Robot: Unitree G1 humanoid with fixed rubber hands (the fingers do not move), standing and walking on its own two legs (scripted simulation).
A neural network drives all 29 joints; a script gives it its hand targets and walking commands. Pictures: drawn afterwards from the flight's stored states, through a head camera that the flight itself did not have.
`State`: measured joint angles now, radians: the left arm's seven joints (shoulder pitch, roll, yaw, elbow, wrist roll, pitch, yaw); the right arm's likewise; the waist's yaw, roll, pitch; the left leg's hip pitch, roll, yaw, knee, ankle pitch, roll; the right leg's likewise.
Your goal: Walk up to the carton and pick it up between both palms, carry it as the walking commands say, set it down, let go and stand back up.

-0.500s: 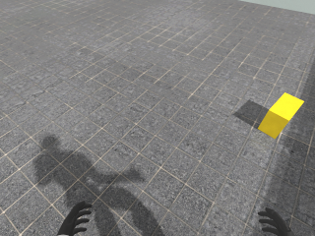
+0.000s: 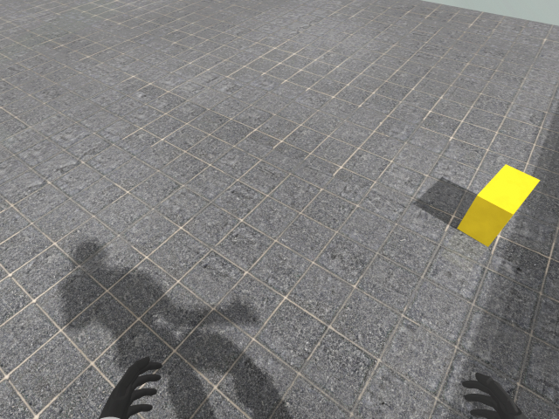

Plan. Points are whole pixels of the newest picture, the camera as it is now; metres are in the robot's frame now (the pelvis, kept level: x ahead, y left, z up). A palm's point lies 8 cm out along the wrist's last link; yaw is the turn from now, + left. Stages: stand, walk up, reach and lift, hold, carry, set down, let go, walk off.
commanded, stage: stand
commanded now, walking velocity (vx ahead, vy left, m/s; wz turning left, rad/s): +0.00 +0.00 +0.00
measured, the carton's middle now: (497, 205) +1.05 -0.92 -0.64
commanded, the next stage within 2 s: walk up in 0.56 s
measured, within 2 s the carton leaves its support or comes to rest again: neither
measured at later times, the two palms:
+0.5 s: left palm out of the picture +0.14 +0.26 -0.08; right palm out of the picture +0.12 -0.29 -0.08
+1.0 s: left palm (132, 400) +0.17 +0.24 -0.07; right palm out of the picture +0.05 -0.39 -0.06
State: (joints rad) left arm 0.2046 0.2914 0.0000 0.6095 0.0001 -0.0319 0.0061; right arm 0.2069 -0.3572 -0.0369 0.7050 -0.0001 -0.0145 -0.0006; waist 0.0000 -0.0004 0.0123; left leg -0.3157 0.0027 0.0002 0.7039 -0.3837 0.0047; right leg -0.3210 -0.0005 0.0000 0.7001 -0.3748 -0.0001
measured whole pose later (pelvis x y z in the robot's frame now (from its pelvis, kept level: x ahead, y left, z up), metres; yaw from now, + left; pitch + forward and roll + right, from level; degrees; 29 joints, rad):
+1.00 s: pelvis +0.01 -0.04 +0.01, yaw -7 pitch +0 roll +0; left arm 0.21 0.41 0.00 0.67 0.00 0.02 -0.13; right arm 0.30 -0.47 -0.09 0.77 0.00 -0.09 0.00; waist 0.00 -0.01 0.01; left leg -0.24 0.09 0.08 0.60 -0.36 0.01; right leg -0.52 -0.05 0.01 0.90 -0.40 -0.01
